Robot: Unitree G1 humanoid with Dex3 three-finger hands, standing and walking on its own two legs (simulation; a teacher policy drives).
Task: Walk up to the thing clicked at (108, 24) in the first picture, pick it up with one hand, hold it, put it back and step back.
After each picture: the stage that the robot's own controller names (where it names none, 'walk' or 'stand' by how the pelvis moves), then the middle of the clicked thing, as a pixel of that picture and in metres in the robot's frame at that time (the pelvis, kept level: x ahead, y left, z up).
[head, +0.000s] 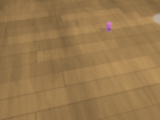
stand; (108, 26) +1.83 -0.35 -0.72
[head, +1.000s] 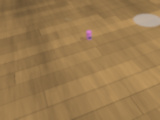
walk; (89, 35) +1.71 +0.06 -0.69
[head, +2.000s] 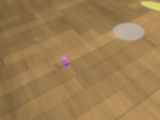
walk; (64, 61) +1.17 +0.30 -0.71
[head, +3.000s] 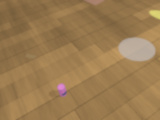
walk; (62, 90) +0.77 +0.25 -0.71
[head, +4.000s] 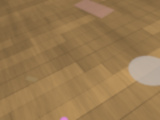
walk; out of the picture +0.50 +0.25 -0.71
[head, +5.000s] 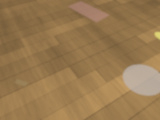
stand; out of the picture +0.42 +0.21 -0.72
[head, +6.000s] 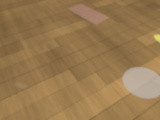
walk; out of the picture +0.41 +0.21 -0.72
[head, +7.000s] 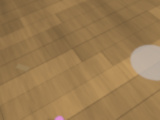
walk; out of the picture +0.34 +0.23 -0.70
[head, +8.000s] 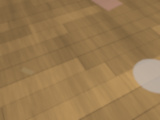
walk; out of the picture +0.39 +0.19 -0.69
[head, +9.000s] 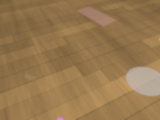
stand; out of the picture +0.53 +0.20 -0.71
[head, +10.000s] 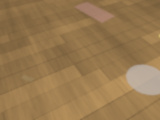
stand; out of the picture +0.48 +0.19 -0.73
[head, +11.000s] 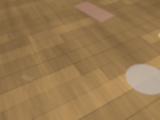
stand; out of the picture +0.48 +0.20 -0.73
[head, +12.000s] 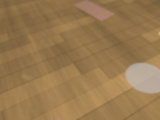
stand; out of the picture +0.48 +0.20 -0.73
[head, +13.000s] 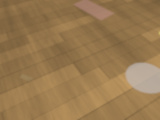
stand; out of the picture +0.47 +0.21 -0.73
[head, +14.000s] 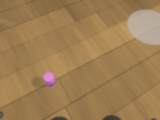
go down; (49, 79) +0.53 +0.21 -0.53
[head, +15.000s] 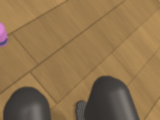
go down; out of the picture +0.55 +0.27 -0.30
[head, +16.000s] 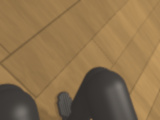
close in; out of the picture +0.55 +0.30 -0.27
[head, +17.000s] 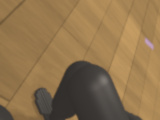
close in; out of the picture +0.53 +0.33 -0.25
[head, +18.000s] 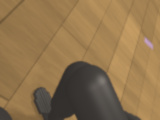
close; out of the picture +0.52 +0.32 -0.26
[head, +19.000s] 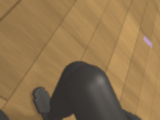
close; out of the picture +0.51 +0.31 -0.25
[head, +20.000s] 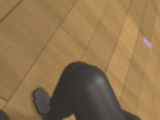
close; out of the picture +0.50 +0.31 -0.25
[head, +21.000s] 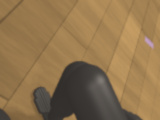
close; out of the picture +0.50 +0.31 -0.26
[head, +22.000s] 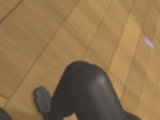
lift; out of the picture +0.45 +0.28 -0.28
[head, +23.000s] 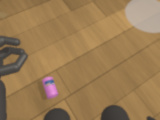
lift; (50, 87) +0.46 +0.18 -0.49
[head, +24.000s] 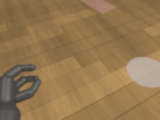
close in; out of the picture +0.40 +0.17 -0.70
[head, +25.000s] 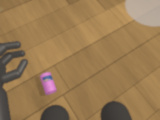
close; (48, 83) +0.46 +0.19 -0.47
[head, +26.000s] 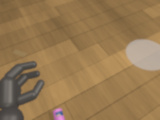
close; (59, 118) +0.42 +0.17 -0.64
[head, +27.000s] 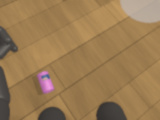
crouch; (45, 82) +0.45 +0.18 -0.49
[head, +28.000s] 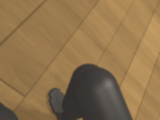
lower; out of the picture +0.47 +0.25 -0.29
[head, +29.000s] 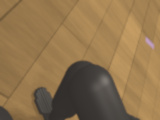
lower; out of the picture +0.47 +0.26 -0.27
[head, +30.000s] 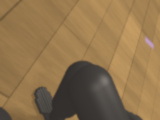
lower; out of the picture +0.47 +0.26 -0.28
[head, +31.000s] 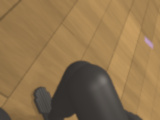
lower; out of the picture +0.47 +0.25 -0.28
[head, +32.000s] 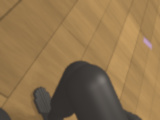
lower; out of the picture +0.48 +0.24 -0.28
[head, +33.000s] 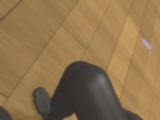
open; out of the picture +0.48 +0.24 -0.29
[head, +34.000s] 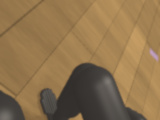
withdraw; out of the picture +0.49 +0.23 -0.29
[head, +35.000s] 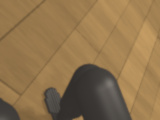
stand; out of the picture +0.50 +0.21 -0.29
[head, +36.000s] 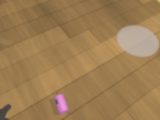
stand; (61, 104) +0.46 +0.11 -0.61
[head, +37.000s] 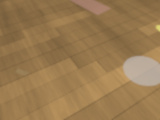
stand; out of the picture +0.43 +0.10 -0.69
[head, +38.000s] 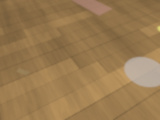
stand; out of the picture +0.43 +0.09 -0.69
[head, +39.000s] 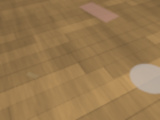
stand; out of the picture +0.45 +0.07 -0.74
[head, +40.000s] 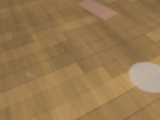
stand; out of the picture +0.43 +0.08 -0.75
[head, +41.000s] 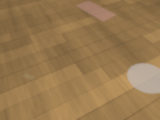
stand; out of the picture +0.43 +0.07 -0.75
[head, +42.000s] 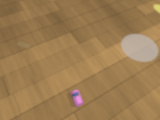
walk; (77, 98) +0.56 +0.01 -0.74
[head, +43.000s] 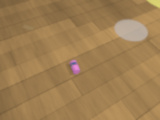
walk; (74, 67) +0.90 +0.09 -0.73
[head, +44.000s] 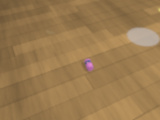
walk; (88, 64) +1.10 +0.00 -0.73
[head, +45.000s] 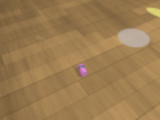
stand; (82, 70) +1.05 +0.03 -0.75
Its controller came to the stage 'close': yes
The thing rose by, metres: 0.01
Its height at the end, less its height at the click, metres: -0.02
